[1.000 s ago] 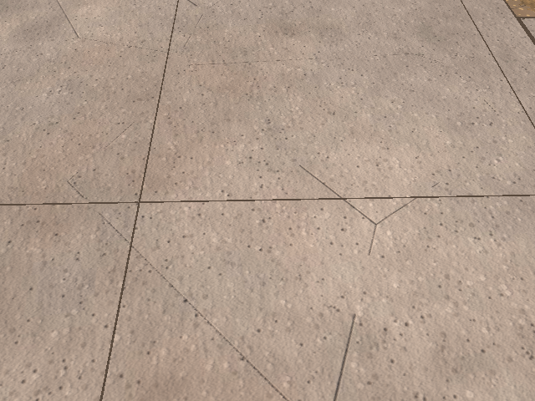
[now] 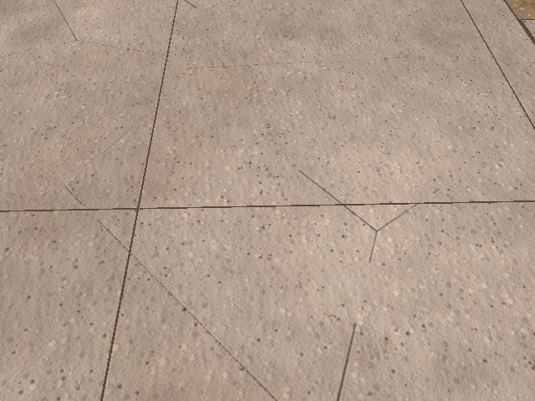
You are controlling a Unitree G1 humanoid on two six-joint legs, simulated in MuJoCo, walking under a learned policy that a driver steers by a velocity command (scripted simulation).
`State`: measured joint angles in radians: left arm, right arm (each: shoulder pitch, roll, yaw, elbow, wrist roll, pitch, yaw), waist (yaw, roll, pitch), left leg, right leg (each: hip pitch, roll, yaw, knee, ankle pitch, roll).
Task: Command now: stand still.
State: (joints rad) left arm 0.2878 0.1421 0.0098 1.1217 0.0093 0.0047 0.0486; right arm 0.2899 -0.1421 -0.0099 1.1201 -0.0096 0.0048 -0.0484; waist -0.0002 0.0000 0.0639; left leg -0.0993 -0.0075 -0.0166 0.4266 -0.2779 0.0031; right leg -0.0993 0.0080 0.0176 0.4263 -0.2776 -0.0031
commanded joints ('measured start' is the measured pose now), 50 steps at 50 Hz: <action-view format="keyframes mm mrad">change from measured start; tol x16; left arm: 1 68 70 6 3 0 -4 1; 33 45 29 7 -102 21 -57 -45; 38 491 186 63 25 7 -85 -38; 50 291 120 13 -28 8 -123 -28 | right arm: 1 68 -70 -6 2 0 -4 -1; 32 207 -151 -51 -12 -4 -21 22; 50 -327 -56 -24 -278 -9 -59 90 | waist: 1 0 1 41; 32 -35 176 81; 38 168 -247 138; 50 29 -129 89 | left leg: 1 -47 76 -58 -72 194 28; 19 -115 73 -69 -90 64 28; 24 -227 30 -85 -60 -463 81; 32 -97 221 -402 -238 -540 200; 35 -328 177 -316 -169 -467 183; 38 -769 -20 56 493 -225 85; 40 -750 50 14 632 -110 93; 50 -468 -3 150 254 152 73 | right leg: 1 -47 -76 58 -72 196 -28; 19 -114 -73 68 -88 67 -28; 24 -232 -26 78 -50 -455 -79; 32 -326 38 -50 207 -166 -64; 35 -53 31 -51 50 -160 -90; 37 258 -203 397 -237 -404 -174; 38 270 -355 595 -298 -376 -226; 46 150 -197 154 -273 431 -186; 50 44 -175 75 -277 567 -171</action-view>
